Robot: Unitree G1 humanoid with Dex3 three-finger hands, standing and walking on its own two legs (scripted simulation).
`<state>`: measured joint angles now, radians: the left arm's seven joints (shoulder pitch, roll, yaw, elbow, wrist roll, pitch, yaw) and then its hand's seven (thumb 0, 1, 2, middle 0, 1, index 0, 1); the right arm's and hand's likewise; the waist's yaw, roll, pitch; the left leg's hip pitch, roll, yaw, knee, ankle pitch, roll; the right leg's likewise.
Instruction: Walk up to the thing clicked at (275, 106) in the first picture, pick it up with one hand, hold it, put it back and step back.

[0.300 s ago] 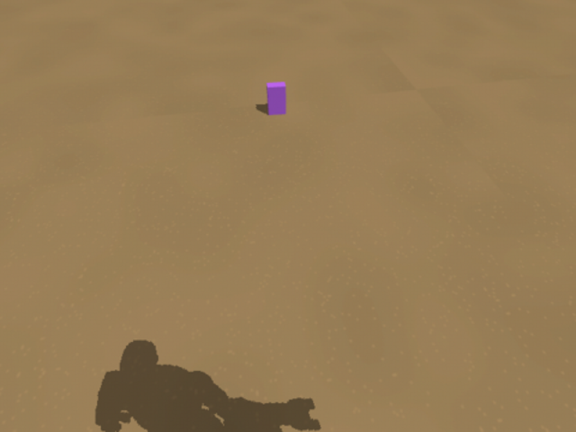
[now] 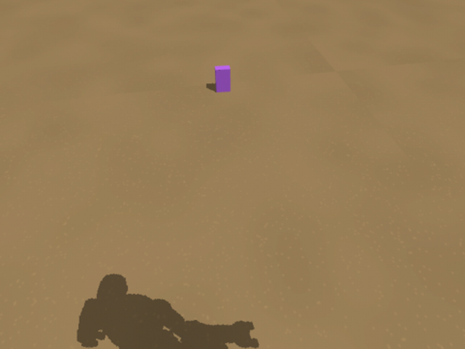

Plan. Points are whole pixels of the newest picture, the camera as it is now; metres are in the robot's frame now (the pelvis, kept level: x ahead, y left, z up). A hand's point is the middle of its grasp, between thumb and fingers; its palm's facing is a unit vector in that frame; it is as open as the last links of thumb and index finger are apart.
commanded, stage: stand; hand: left
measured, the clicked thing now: (222, 79) +2.08 +0.10 -0.69
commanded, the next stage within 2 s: walk up in 0.82 s
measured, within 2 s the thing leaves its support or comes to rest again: neither
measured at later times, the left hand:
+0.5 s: hand out of the picture +0.07 +0.25 -0.16, palm faces -0.03 -0.94 -0.35, open 7.4 cm
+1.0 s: hand out of the picture +0.11 +0.26 -0.14, palm faces -0.07 -0.92 -0.38, open 7.4 cm
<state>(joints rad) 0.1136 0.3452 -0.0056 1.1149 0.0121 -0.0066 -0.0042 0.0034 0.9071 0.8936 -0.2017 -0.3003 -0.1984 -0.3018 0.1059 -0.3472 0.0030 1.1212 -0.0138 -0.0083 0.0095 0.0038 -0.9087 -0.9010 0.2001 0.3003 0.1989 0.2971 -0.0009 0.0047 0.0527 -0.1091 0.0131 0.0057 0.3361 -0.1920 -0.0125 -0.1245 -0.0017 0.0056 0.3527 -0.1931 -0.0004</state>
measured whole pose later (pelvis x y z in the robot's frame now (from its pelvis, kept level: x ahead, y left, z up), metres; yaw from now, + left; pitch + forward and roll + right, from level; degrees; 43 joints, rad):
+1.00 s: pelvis +0.02 -0.02 +0.00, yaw -2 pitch -1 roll +1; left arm 0.18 0.42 0.07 1.05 0.04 -0.01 -0.09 0.01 0.91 0.89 -0.20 -0.30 -0.20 -0.30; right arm 0.21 -0.39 -0.08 1.03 -0.05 -0.06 0.06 0.00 -0.91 -0.90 0.20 0.30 0.20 0.30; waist -0.01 0.00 0.00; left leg -0.10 0.03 0.04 0.35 -0.26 0.03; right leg -0.34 -0.03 0.00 0.72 -0.46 -0.02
